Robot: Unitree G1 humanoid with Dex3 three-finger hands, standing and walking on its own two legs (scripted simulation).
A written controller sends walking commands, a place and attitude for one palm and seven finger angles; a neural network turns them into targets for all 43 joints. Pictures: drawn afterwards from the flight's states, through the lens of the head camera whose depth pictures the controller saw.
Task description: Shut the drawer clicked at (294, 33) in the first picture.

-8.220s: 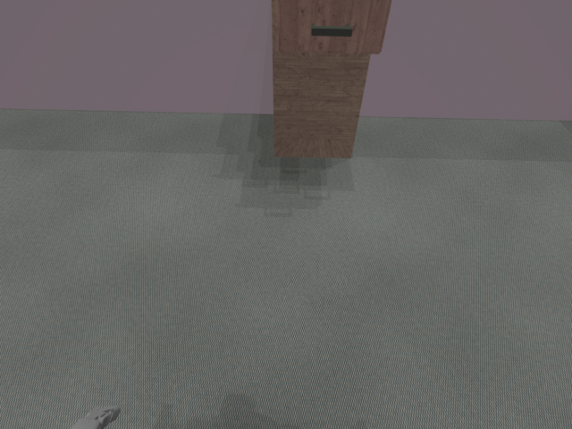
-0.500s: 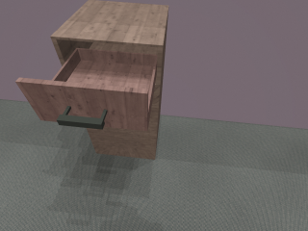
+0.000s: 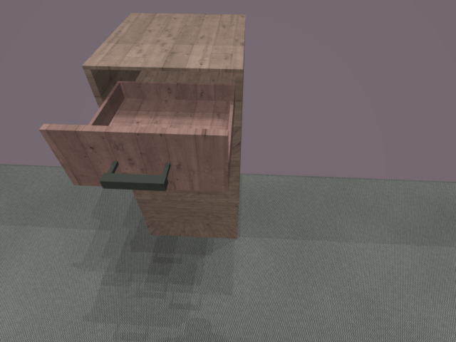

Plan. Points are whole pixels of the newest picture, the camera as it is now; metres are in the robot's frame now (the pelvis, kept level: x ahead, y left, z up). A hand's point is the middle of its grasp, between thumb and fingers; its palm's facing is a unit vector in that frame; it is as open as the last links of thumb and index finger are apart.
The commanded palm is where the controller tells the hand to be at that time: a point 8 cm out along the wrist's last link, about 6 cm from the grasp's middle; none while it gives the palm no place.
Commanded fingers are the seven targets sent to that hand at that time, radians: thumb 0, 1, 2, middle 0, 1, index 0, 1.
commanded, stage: look again from close up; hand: left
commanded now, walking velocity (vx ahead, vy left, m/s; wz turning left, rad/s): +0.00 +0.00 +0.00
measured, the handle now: (137, 174) +0.45 +0.23 +0.03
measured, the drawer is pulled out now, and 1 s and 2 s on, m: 0.28 0.28 0.28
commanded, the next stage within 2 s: shuffle to correct the standing spot in 0.12 s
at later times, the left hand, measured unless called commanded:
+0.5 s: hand out of the picture -0.01 +0.16 -0.18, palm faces +0.05 -0.99 -0.13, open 7.4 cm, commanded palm none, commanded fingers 0.00 0.90 0.90 -0.20 -0.30 -0.20 -0.30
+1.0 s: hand (149, 300) +0.25 +0.19 -0.16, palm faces +0.05 -0.98 -0.20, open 7.4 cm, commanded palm none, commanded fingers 0.00 0.90 0.90 -0.20 -0.30 -0.20 -0.30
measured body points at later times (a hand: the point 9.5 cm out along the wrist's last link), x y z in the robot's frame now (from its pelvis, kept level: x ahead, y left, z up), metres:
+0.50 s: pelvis +0.04 +0.01 -0.01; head +0.05 +0.02 +0.44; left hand -0.01 +0.21 -0.17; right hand +0.02 -0.21 -0.16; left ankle +0.01 +0.09 -0.74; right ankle +0.01 -0.09 -0.74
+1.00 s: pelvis +0.13 +0.01 +0.00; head +0.18 +0.01 +0.44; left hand +0.24 +0.24 -0.15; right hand +0.05 -0.19 -0.16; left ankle +0.01 +0.08 -0.74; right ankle +0.25 -0.08 -0.71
